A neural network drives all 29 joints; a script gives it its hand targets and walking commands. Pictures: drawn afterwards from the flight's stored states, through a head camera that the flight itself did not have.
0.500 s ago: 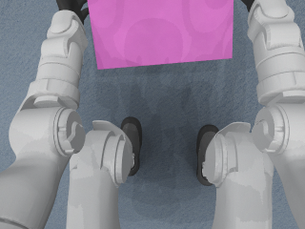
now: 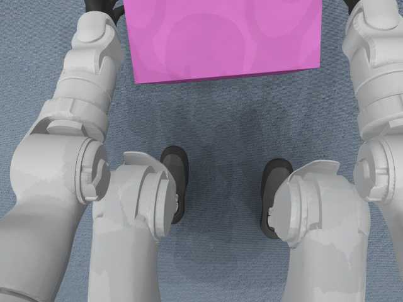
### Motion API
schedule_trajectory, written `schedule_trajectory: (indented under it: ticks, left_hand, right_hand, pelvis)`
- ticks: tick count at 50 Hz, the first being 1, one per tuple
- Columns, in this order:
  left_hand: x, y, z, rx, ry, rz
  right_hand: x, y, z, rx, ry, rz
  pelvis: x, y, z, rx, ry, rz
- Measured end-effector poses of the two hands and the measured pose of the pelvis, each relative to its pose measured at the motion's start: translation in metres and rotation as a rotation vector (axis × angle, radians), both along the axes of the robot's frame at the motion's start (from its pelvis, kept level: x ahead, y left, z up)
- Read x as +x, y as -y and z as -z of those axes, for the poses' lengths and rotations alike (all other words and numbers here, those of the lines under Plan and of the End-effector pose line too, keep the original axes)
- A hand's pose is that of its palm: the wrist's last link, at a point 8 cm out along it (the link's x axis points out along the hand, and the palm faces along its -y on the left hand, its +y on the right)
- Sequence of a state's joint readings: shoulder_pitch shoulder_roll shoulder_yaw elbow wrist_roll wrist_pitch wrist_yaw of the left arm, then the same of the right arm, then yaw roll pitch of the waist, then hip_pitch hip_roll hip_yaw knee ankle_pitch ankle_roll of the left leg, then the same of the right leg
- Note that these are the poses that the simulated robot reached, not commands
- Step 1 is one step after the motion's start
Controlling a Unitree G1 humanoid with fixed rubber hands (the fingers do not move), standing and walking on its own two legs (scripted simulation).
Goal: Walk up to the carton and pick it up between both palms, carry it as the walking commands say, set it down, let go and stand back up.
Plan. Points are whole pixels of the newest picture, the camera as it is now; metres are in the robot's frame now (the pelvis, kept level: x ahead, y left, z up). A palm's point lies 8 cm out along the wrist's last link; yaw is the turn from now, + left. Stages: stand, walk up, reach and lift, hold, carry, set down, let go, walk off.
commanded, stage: set down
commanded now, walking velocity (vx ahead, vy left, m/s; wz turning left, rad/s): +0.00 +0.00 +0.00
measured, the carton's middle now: out of the picture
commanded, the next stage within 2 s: let go in 1.76 s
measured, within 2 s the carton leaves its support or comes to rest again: neither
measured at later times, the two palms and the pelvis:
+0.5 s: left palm (81, 9) +0.53 +0.21 -0.16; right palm out of the picture +0.56 -0.22 -0.16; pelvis +0.00 +0.00 +0.00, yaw -1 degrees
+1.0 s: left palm out of the picture +0.52 +0.22 +0.00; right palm out of the picture +0.56 -0.24 +0.00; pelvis +0.01 -0.01 +0.10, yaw +0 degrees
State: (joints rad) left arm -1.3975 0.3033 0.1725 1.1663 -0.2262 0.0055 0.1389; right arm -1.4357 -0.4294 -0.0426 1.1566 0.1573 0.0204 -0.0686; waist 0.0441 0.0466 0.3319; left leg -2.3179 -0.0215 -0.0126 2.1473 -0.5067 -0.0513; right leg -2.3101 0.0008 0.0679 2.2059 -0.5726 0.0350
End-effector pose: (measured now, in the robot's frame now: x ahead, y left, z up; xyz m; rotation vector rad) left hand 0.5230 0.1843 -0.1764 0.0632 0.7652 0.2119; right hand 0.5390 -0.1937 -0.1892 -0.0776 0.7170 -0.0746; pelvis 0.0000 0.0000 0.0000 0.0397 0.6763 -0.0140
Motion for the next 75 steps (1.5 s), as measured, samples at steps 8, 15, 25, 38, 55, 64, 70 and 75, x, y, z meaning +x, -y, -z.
schedule_trajectory:
  ticks: [8, 15, 25, 38, 55, 64, 70, 75]
  left_hand:
    - [-0.006, -0.010, 0.001, 0.006, 0.001, -0.022]
    - [-0.009, -0.020, 0.002, 0.011, 0.006, -0.032]
    - [0.003, -0.023, -0.017, 0.004, 0.083, -0.026]
    - [0.004, -0.027, -0.101, -0.002, 0.132, -0.035]
    - [0.002, -0.034, -0.206, -0.005, 0.152, -0.015]
    - [0.001, -0.035, -0.266, -0.012, 0.150, -0.008]
    - [0.001, -0.035, -0.303, -0.016, 0.151, -0.003]
    - [0.001, -0.034, -0.330, -0.018, 0.155, 0.004]
  right_hand:
    - [0.006, 0.022, -0.012, -0.020, 0.003, 0.031]
    - [0.009, 0.026, -0.013, -0.016, 0.001, 0.028]
    - [0.017, 0.029, -0.030, -0.006, 0.069, 0.031]
    - [0.026, 0.041, -0.123, -0.009, 0.103, 0.025]
    - [0.024, 0.051, -0.222, 0.000, 0.110, -0.002]
    - [0.024, 0.053, -0.279, 0.014, 0.096, -0.012]
    - [0.025, 0.051, -0.316, 0.024, 0.092, -0.014]
    - [0.024, 0.050, -0.345, 0.030, 0.094, -0.017]
  pelvis:
    - [-0.003, 0.002, 0.002, 0.001, 0.016, 0.011]
    - [-0.003, 0.003, 0.003, 0.004, 0.026, 0.016]
    - [0.001, 0.004, 0.001, 0.000, 0.021, 0.014]
    - [0.009, 0.006, -0.045, 0.006, -0.046, 0.016]
    - [0.012, 0.009, -0.122, 0.008, -0.128, 0.016]
    - [0.020, 0.010, -0.174, 0.009, -0.146, 0.020]
    - [0.026, 0.011, -0.209, 0.006, -0.147, 0.023]
    - [0.032, 0.010, -0.236, 0.002, -0.142, 0.026]
